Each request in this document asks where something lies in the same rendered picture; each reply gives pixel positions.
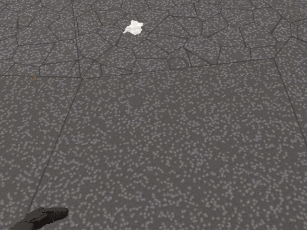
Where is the left robot hand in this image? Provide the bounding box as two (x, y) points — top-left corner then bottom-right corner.
(11, 207), (69, 230)

